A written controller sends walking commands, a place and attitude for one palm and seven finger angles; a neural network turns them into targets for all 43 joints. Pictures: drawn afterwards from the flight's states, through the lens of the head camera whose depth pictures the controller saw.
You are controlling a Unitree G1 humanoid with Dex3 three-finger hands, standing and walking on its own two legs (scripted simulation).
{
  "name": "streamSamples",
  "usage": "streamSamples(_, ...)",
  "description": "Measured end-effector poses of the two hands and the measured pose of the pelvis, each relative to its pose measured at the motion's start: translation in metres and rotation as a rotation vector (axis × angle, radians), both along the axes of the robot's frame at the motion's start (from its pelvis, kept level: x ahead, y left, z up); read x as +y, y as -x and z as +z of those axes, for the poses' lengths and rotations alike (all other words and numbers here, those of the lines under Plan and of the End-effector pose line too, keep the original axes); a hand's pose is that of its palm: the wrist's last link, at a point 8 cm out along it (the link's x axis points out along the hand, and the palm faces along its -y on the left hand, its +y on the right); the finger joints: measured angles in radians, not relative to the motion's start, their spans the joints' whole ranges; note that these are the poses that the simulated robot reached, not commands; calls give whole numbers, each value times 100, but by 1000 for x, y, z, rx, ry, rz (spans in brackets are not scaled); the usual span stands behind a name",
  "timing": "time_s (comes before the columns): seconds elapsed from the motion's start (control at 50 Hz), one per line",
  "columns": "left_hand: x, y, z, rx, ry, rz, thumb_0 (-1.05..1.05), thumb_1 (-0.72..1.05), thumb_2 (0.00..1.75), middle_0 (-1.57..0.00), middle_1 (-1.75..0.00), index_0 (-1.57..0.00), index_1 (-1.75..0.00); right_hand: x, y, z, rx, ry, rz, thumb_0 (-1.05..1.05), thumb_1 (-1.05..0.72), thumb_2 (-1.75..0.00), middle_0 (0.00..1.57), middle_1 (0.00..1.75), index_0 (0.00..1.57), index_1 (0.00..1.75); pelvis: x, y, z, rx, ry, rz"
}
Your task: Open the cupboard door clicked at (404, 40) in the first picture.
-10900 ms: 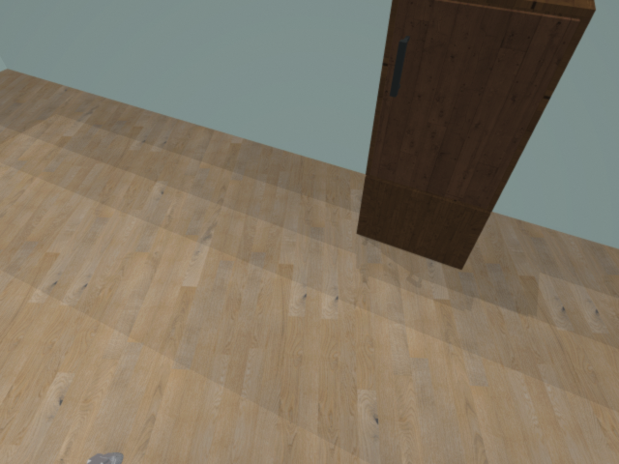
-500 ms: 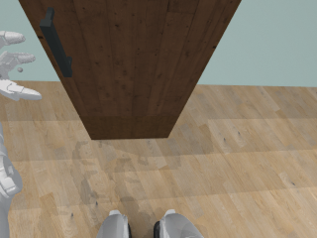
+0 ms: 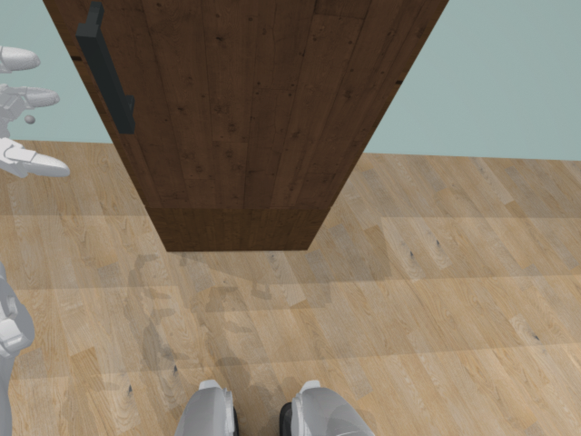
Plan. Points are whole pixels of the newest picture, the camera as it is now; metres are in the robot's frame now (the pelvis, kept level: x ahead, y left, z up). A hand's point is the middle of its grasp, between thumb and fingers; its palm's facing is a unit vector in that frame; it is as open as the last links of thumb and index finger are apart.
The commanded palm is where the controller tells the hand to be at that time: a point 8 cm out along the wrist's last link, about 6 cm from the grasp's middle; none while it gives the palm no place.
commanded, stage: slide the fingers in behind the handle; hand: left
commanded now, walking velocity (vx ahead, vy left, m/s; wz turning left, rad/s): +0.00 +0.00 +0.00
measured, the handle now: (113, 75) +0.56 +0.20 +0.09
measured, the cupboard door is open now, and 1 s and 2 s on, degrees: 0 0 1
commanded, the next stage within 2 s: close the thumb around the handle in 1.64 s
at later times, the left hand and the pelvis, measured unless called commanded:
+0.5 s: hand (61, 124) +0.48 +0.24 +0.08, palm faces +0.00 -1.00 +0.00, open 14.0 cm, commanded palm +0.46 +0.28 +0.08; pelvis +0.00 +0.01 +0.01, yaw +0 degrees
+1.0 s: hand (100, 122) +0.49 +0.20 +0.08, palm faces +0.00 -1.00 -0.02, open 14.0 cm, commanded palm +0.46 +0.24 +0.08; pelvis +0.00 -0.01 +0.01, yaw +1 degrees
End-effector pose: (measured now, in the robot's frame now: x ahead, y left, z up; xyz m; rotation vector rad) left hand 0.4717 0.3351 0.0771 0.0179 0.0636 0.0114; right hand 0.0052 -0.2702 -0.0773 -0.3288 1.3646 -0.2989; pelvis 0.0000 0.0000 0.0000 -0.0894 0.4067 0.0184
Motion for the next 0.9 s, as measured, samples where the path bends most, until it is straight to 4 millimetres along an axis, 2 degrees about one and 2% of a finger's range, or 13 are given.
streamSamples(0.18,-10,1,4,-9,8,-35,-1,-50,30,-30,-120,-30,-120,7,12,0,43,-17,-12,1,-90,-89,20,30,21,30,5,-1,3,-5,2,7)
streamSamples(0.44,-36,7,5,-24,18,-21,-1,-50,30,-30,-120,-30,-120,13,0,1,-32,-46,-13,1,-90,-89,20,30,21,30,6,-1,7,-39,-9,-2)
streamSamples(0.64,-43,12,6,-29,11,-16,-1,-50,30,-30,-120,-30,-120,8,-4,-4,-43,-49,7,1,-90,-89,20,30,21,30,3,3,6,-46,-13,6)
streamSamples(0.9,-72,5,2,-21,17,-25,-1,-50,30,-30,-120,-30,-120,1,1,-6,-36,-59,-6,1,-90,-89,20,30,21,30,-4,3,5,-44,-22,4)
